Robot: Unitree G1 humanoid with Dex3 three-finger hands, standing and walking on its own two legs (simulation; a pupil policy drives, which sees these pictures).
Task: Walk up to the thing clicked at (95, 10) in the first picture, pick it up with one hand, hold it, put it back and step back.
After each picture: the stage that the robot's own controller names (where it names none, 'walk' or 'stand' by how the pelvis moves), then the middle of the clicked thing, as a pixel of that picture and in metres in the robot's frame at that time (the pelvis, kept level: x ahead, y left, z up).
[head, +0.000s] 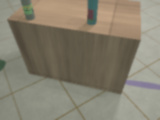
stand; (92, 6) +1.01 -0.05 +0.00
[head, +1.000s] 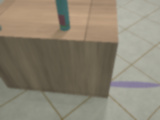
walk; (62, 10) +0.89 +0.17 +0.02
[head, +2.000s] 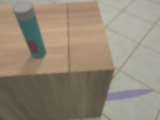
stand; (32, 33) +0.56 +0.24 +0.05
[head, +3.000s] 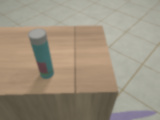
stand; (42, 56) +0.54 +0.21 +0.01
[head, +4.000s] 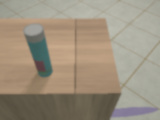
stand; (40, 53) +0.50 +0.20 +0.02
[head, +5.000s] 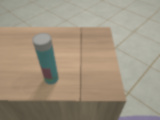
stand; (47, 61) +0.50 +0.18 +0.00
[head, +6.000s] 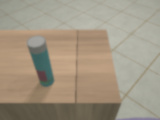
stand; (42, 63) +0.49 +0.20 +0.00
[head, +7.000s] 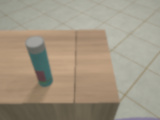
stand; (41, 64) +0.49 +0.20 +0.00
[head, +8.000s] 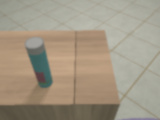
stand; (40, 65) +0.49 +0.20 +0.00
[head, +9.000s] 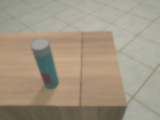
rise first; (46, 66) +0.48 +0.20 +0.01
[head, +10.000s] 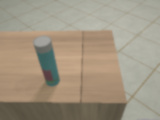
go down; (48, 63) +0.50 +0.20 +0.01
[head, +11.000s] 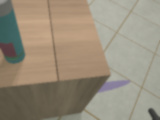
go down; (6, 32) +0.50 +0.20 +0.08
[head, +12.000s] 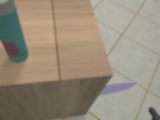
approach; (10, 31) +0.50 +0.20 +0.08
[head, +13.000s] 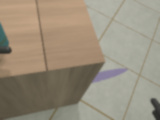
close; out of the picture +0.52 +0.21 +0.12
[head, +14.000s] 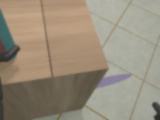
lift; out of the picture +0.50 +0.20 +0.11
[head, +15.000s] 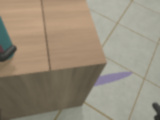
lift; out of the picture +0.50 +0.21 +0.11
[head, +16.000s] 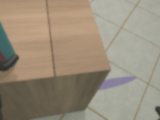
lift; out of the picture +0.47 +0.22 +0.10
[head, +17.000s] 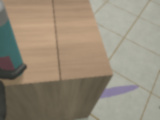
lift; (3, 45) +0.44 +0.21 +0.11
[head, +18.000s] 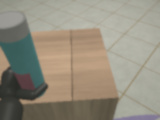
hold; (24, 62) +0.32 +0.16 +0.21
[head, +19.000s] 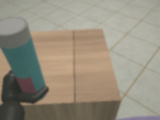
hold; (26, 66) +0.32 +0.17 +0.19
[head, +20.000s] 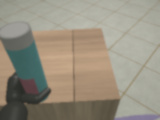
hold; (29, 68) +0.33 +0.16 +0.17
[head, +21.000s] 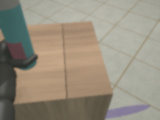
crouch; (16, 34) +0.44 +0.19 +0.20
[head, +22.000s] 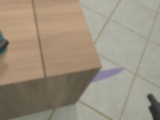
lower; out of the picture +0.52 +0.21 +0.09
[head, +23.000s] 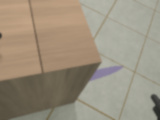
lower; out of the picture +0.54 +0.22 +0.12
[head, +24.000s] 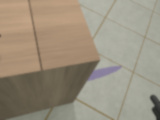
lower; out of the picture +0.54 +0.22 +0.12
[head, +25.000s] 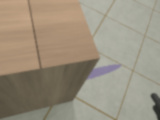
lower; out of the picture +0.54 +0.22 +0.12
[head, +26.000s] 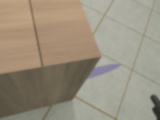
rest; out of the picture +0.54 +0.22 +0.12
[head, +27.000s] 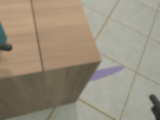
withdraw; out of the picture +0.54 +0.20 +0.11
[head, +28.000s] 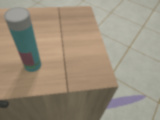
sink last; (26, 44) +0.50 +0.19 +0.07
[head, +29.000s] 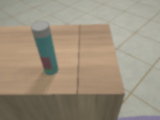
stand; (46, 50) +0.54 +0.20 +0.06
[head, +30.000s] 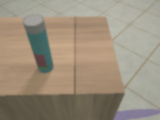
stand; (40, 47) +0.51 +0.19 +0.07
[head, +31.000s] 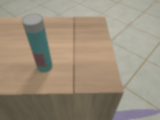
stand; (39, 46) +0.52 +0.19 +0.07
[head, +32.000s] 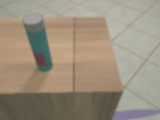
stand; (39, 46) +0.52 +0.20 +0.07
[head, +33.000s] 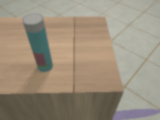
stand; (40, 46) +0.52 +0.19 +0.07
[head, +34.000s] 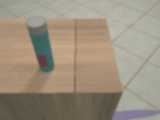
stand; (42, 47) +0.53 +0.19 +0.05
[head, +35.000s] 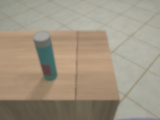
walk; (46, 58) +0.54 +0.19 +0.00
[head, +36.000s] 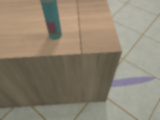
walk; (51, 16) +0.70 +0.18 +0.02
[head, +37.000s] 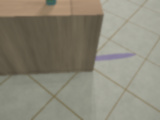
walk; out of the picture +1.02 +0.23 +0.02
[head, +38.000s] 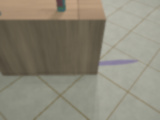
stand; out of the picture +1.15 +0.20 +0.01
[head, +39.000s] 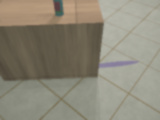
stand; out of the picture +1.14 +0.20 +0.00
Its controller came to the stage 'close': yes
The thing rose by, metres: 0.20
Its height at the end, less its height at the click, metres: +0.00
